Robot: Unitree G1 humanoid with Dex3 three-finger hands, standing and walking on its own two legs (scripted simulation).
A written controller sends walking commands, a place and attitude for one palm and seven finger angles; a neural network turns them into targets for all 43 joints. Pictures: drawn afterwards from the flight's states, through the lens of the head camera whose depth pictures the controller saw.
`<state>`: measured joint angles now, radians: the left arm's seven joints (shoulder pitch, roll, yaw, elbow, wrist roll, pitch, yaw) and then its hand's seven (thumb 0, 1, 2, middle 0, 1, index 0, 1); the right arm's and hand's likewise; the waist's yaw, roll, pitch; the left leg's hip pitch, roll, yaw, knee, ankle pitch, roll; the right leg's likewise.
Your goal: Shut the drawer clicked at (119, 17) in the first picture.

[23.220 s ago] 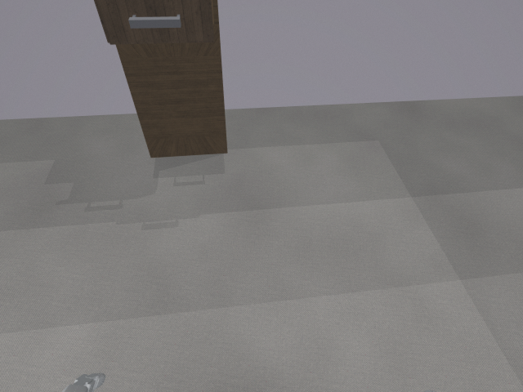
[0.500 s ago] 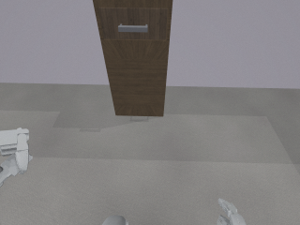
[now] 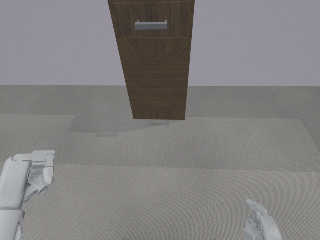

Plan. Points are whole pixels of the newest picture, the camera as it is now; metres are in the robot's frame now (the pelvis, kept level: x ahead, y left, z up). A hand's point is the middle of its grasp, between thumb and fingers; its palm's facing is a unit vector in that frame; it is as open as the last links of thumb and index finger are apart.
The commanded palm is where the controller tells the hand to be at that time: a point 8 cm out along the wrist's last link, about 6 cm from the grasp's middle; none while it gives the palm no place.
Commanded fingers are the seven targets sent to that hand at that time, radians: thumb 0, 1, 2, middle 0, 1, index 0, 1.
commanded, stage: let the arm hang, fingers relaxed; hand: left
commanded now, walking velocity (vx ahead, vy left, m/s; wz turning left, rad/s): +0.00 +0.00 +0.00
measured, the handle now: (151, 24) +1.11 +0.10 +0.04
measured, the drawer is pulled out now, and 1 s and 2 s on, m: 0.00 0.00 0.00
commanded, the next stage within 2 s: look to check the result in 1.04 s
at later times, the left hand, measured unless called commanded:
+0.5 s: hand out of the picture -0.04 +0.25 -0.16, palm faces -0.02 -0.96 -0.27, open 5.1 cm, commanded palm none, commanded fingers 0.00 0.90 0.90 -0.24 -0.34 -0.24 -0.34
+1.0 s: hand out of the picture +0.07 +0.23 -0.15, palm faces -0.06 -0.96 -0.26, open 7.3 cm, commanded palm none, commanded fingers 0.00 0.90 0.90 -0.20 -0.30 -0.20 -0.30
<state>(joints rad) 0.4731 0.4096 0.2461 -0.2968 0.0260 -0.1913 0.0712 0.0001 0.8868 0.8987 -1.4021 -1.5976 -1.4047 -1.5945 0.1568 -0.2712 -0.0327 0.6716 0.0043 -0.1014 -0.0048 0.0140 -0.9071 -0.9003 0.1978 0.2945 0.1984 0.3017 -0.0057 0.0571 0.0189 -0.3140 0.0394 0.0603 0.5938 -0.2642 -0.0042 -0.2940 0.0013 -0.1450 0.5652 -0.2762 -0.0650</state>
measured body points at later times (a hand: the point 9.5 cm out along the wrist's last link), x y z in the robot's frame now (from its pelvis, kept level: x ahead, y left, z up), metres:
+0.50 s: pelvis -0.02 +0.03 +0.01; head +0.01 +0.03 +0.46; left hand -0.04 +0.30 -0.14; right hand -0.02 -0.20 -0.15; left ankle +0.02 +0.12 -0.73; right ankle +0.02 -0.07 -0.73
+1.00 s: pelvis -0.01 +0.03 +0.02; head +0.01 +0.02 +0.46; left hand +0.07 +0.28 -0.13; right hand +0.01 -0.22 -0.15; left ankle +0.02 +0.12 -0.73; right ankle +0.02 -0.07 -0.73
